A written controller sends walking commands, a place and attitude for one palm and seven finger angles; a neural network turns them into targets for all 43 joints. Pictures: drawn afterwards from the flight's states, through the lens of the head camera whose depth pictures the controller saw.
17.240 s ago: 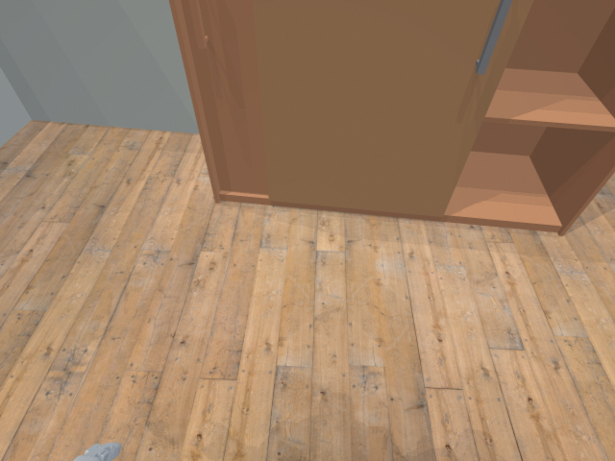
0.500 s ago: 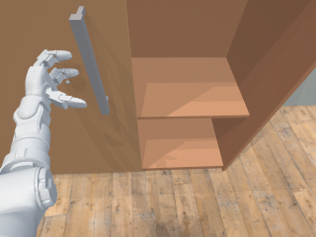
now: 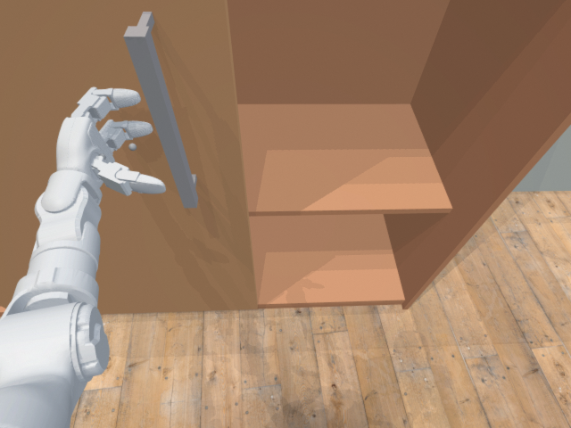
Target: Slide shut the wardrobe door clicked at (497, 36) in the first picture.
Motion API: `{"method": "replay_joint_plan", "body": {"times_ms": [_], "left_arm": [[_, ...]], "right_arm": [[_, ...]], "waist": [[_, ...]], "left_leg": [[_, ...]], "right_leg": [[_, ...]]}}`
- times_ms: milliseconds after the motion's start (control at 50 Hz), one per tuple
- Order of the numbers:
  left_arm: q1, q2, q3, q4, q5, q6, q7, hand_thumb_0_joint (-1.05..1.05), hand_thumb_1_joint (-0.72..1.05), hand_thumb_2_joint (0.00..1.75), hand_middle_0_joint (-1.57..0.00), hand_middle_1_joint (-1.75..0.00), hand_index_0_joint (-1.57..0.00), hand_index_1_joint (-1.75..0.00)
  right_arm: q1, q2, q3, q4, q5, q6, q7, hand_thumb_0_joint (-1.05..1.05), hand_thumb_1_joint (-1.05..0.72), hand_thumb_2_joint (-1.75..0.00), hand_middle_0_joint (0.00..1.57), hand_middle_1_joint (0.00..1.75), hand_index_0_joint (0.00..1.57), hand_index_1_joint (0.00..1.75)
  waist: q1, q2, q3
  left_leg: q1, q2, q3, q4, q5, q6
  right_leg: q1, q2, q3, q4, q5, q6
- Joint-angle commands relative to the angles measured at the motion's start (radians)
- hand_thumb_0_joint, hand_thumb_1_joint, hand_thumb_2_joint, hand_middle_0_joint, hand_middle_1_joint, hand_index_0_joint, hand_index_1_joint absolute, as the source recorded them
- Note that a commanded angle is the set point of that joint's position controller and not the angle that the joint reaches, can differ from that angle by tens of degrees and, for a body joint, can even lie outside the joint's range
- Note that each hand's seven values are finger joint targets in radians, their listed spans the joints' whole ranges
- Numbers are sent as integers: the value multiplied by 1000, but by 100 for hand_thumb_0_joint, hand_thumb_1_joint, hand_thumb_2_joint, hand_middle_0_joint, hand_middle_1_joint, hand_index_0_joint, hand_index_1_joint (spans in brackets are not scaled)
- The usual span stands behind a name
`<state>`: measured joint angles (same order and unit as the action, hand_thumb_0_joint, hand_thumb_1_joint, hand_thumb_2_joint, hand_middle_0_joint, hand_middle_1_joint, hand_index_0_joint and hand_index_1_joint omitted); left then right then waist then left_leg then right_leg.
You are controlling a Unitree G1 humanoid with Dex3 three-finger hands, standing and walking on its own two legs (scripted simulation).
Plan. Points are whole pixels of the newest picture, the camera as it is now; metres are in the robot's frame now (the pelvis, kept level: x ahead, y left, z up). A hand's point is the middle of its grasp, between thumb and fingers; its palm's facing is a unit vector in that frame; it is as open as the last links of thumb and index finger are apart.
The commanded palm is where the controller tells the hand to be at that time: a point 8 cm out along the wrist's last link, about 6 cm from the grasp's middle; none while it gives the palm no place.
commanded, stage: feel for the door with the fingertips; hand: left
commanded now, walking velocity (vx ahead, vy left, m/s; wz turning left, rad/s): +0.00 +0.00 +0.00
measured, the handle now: (173, 128) +0.51 +0.15 +0.13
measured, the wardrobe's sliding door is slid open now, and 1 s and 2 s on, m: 0.53 0.53 0.53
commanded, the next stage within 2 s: slide the fingers in behind the handle in 0.30 s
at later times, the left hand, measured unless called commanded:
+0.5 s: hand (144, 146) +0.47 +0.18 +0.13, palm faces +0.02 -1.00 +0.00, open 13.6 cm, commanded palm +0.45 +0.23 +0.13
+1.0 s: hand (157, 151) +0.46 +0.16 +0.13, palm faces +0.02 -1.00 +0.01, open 13.9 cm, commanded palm +0.43 +0.22 +0.13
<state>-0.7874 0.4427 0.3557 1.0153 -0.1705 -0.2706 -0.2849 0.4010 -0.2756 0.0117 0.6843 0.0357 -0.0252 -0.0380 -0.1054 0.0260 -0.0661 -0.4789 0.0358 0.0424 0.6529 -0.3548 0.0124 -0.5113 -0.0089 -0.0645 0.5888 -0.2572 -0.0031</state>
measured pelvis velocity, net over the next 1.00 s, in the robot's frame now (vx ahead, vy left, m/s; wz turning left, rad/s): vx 0.00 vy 0.00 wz -0.01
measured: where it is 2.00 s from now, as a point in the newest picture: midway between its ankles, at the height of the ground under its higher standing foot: outside the picture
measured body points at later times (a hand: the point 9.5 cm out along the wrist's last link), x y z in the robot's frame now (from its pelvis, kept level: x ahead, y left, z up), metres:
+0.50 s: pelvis -0.01 +0.00 +0.00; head +0.06 +0.00 +0.44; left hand +0.47 +0.24 +0.13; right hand +0.03 -0.27 -0.12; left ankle -0.02 +0.11 -0.72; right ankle +0.01 -0.12 -0.72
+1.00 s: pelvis +0.00 +0.00 +0.00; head +0.05 +0.00 +0.45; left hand +0.45 +0.22 +0.13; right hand +0.04 -0.26 -0.12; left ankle -0.02 +0.11 -0.72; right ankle +0.01 -0.12 -0.72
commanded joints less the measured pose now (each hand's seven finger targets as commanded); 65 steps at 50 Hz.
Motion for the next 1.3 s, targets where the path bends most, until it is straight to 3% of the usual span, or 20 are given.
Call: {"method": "replay_joint_plan", "body": {"times_ms": [0, 60, 80, 120, 160, 240, 360, 400, 640, 740, 800, 860, 900, 940, 980, 1020, 1080, 1140, 1160, 1280], "left_arm": [[-485, 202, -1, -198, 7, -33, 37, 0, -50, 30, -30, -120, -30, -120], [-486, 252, 48, -240, 25, -60, 74, 0, -50, 30, -30, -120, -30, -120], [-510, 221, 21, -263, 28, -70, 79, 0, -50, 30, -30, -120, -30, -120], [-500, 189, -1, -237, 27, -77, 81, 0, -50, 30, -30, -120, -30, -120], [-531, 157, -29, -230, 24, -82, 78, 0, -50, 30, -30, -120, -30, -120], [-548, 238, 32, -178, 28, -82, 81, 0, -50, 30, -30, -120, -30, -120], [-613, 249, 25, -115, 37, -83, 67, 0, -50, 30, -30, -120, -30, -120], [-638, 214, -2, -126, 36, -88, 62, 0, -50, 30, -30, -120, -30, -120], [-466, 251, 45, -171, 17, -89, 54, 0, -50, 30, -30, -120, -30, -120], [-450, 153, -27, -248, 7, -78, 67, 0, -50, 30, -30, -120, -30, -120], [-437, 168, 4, -240, 0, -58, 89, 0, -50, 30, -30, -120, -30, -120], [-476, 188, 7, -255, 21, -60, 102, 0, -50, 30, -30, -120, -30, -120], [-446, 140, -18, -299, 22, -70, 110, 0, -50, 30, -30, -120, -30, -120], [-403, 158, 4, -304, 17, -72, 114, 0, -50, 30, -30, -120, -30, -120], [-391, 138, -7, -246, 16, -53, 112, 0, -50, 30, -30, -120, -30, -120], [-440, 94, -52, -243, 20, -44, 110, 0, -50, 30, -30, -120, -30, -120], [-478, 111, -37, -256, 25, -50, 122, 0, -50, 30, -30, -120, -30, -120], [-456, 118, -26, -267, 21, -63, 127, 0, -50, 30, -30, -120, -30, -120], [-467, 114, -30, -290, 23, -68, 128, 0, -50, 30, -30, -120, -30, -120], [-452, 81, -56, -266, 27, -55, 136, 0, -50, 30, -30, -120, -30, -120]], "right_arm": [[60, -154, -50, -79, -4, -37, -9, 0, -90, -90, 20, 30, 20, 30], [63, -149, -54, -84, -10, -40, -6, 0, -90, -90, 20, 30, 20, 30], [58, -142, -49, -86, -13, -43, -3, 0, -90, -90, 20, 30, 20, 30], [55, -141, -51, -81, -11, -48, -1, 0, -90, -90, 20, 30, 20, 30], [50, -140, -50, -77, -7, -51, -1, 0, -90, -90, 20, 30, 20, 30], [60, -150, -47, -65, -11, -52, -9, 0, -90, -90, 20, 30, 20, 30], [75, -153, -42, -58, -9, -57, -12, 0, -90, -90, 20, 30, 20, 30], [76, -147, -42, -58, -11, -61, -11, 0, -90, -90, 20, 30, 20, 30], [67, -155, -49, -86, -8, -48, -6, 0, -90, -90, 20, 30, 20, 30], [50, -145, -51, -96, -4, -55, -1, 0, -90, -90, 20, 30, 20, 30], [48, -146, -54, -89, -3, -59, -2, 0, -90, -90, 20, 30, 20, 30], [46, -144, -50, -87, -4, -61, -2, 0, -90, -90, 20, 30, 20, 30], [37, -133, -51, -98, -8, -68, 3, 0, -90, -90, 20, 30, 20, 30], [40, -138, -53, -98, -11, -66, 4, 0, -90, -90, 20, 30, 20, 30], [33, -135, -49, -97, -5, -62, 5, 0, -90, -90, 20, 30, 20, 30], [23, -132, -48, -99, 0, -61, 4, 0, -90, -90, 20, 30, 20, 30], [29, -130, -49, -95, -5, -63, 3, 0, -90, -90, 20, 30, 20, 30], [32, -131, -51, -94, -8, -62, 3, 0, -90, -90, 20, 30, 20, 30], [30, -127, -50, -96, -8, -63, 6, 0, -90, -90, 20, 30, 20, 30], [20, -125, -51, -97, -5, -58, 7, 0, -90, -90, 20, 30, 20, 30]], "waist": [[-21, 41, -302], [-1, 62, -376], [-8, 77, -382], [-16, 33, -362], [-28, 52, -344], [-23, 23, -342], [-49, 9, -327], [-53, 57, -351], [-5, 31, -365], [-9, 62, -343], [-8, 6, -330], [-11, 31, -311], [4, 67, -359], [15, 24, -386], [6, -19, -326], [-11, 14, -284], [-11, 34, -326], [-4, -5, -362], [-3, 26, -381], [-2, 21, -345]], "left_leg": [[140, -24, -44, -74, 303, 12], [168, -25, -41, -67, 337, 11], [180, -26, -44, -69, 347, 8], [170, -23, -43, -67, 330, 8], [173, -23, -38, -66, 310, 10], [140, -25, -40, -66, 289, 13], [112, -27, -45, -61, 244, 15], [136, -29, -47, -54, 259, 13], [118, -25, -38, -65, 280, 14], [164, -20, -46, -74, 294, 9], [149, -19, -40, -80, 279, 10], [143, -22, -38, -84, 259, 10], [183, -24, -39, -79, 318, 7], [181, -22, -38, -71, 363, 7], [141, -22, -33, -80, 320, 8], [136, -25, -27, -81, 278, 8], [159, -29, -29, -71, 284, 10], [162, -27, -34, -62, 333, 9], [176, -29, -31, -61, 343, 8], [155, -30, -29, -68, 310, 7]], "right_leg": [[154, 27, 24, -33, 267, -13], [194, 27, 32, -20, 296, -16], [195, 26, 30, -17, 303, -16], [189, 29, 29, -20, 296, -14], [170, 30, 33, -25, 285, -14], [190, 26, 37, -23, 279, -14], [158, 26, 39, -24, 242, -8], [143, 25, 41, -21, 246, -9], [207, 27, 34, -18, 271, -16], [170, 31, 25, -26, 249, -20], [185, 32, 27, -34, 256, -13], [177, 29, 30, -31, 242, -15], [195, 29, 29, -20, 284, -19], [231, 29, 28, -13, 326, -19], [221, 31, 26, -21, 314, -15], [183, 27, 28, -28, 282, -13], [184, 28, 34, -24, 279, -14], [219, 28, 31, -11, 325, -16], [220, 28, 36, -10, 336, -13], [208, 27, 32, -15, 311, -15]]}}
